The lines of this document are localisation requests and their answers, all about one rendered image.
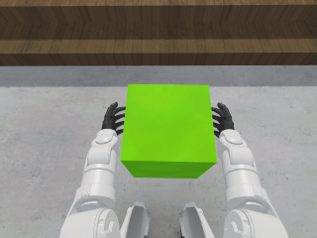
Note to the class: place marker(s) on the left robot hand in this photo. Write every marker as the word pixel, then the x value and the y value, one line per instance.
pixel 110 118

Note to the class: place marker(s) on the robot right upper arm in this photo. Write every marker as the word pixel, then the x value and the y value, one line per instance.
pixel 244 223

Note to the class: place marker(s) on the robot left upper arm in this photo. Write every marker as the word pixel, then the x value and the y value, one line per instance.
pixel 96 223

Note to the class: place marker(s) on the robot right forearm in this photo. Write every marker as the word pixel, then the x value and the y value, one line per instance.
pixel 243 186

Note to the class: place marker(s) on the robot left thigh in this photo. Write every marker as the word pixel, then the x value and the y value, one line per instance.
pixel 136 223

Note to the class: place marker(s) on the robot left forearm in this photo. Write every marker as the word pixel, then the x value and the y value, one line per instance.
pixel 97 189

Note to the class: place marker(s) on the robot right thigh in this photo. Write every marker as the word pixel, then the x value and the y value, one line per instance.
pixel 193 224

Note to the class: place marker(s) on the carton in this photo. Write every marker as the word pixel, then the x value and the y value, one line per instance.
pixel 168 131

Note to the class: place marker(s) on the robot thigh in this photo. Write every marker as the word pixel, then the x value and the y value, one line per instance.
pixel 136 223
pixel 193 224

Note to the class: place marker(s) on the right robot hand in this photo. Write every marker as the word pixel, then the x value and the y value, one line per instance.
pixel 225 119

